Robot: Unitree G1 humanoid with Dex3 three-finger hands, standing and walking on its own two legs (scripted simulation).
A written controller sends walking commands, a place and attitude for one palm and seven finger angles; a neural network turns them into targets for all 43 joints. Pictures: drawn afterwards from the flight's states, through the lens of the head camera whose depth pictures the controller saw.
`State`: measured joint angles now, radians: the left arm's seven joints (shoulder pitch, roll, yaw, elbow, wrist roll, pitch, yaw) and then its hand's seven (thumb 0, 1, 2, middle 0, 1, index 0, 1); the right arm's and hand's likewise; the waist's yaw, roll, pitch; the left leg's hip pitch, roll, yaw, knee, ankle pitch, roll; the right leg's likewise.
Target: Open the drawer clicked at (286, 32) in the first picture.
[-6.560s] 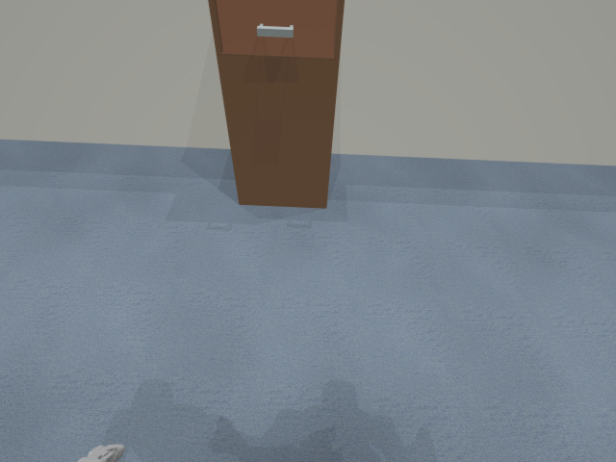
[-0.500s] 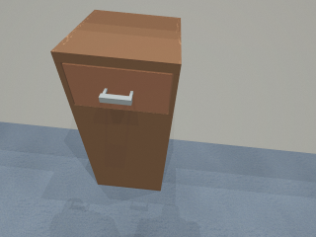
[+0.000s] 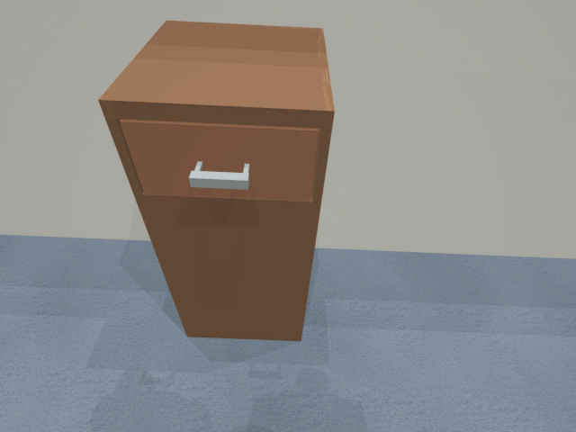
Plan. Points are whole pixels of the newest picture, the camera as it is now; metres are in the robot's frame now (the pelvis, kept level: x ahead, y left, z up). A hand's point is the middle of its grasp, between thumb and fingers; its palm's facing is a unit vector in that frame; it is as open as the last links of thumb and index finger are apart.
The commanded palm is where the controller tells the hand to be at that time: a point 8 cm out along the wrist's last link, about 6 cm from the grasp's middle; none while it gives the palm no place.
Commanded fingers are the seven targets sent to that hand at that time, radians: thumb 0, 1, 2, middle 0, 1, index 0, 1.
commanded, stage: shuffle to correct the standing spot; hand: left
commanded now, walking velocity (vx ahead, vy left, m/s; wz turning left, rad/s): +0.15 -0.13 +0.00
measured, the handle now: (221, 173) +0.58 +0.17 +0.03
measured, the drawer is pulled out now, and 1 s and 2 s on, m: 0.00 0.00 0.00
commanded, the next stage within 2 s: come to a stop and stand still in 0.14 s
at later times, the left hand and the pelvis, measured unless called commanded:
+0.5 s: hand out of the picture +0.06 +0.12 -0.19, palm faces +0.10 -0.99 -0.09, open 7.3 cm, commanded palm none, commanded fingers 0.00 0.90 0.90 -0.20 -0.30 -0.20 -0.30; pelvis +0.08 -0.01 -0.01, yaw +0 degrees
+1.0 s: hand out of the picture +0.07 +0.14 -0.17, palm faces +0.05 -0.97 -0.22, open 7.3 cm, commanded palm none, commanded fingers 0.00 0.90 0.90 -0.20 -0.30 -0.20 -0.30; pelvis +0.05 -0.04 +0.00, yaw -1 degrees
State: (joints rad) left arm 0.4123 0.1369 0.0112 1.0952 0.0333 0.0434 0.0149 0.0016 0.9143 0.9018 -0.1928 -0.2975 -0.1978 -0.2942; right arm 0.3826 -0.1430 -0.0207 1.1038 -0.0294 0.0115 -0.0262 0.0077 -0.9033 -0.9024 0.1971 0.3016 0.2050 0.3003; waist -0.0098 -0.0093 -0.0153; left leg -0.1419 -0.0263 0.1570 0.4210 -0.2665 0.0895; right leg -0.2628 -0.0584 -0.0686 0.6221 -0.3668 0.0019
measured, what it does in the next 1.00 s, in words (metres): steps on the spot: right foot, then left foot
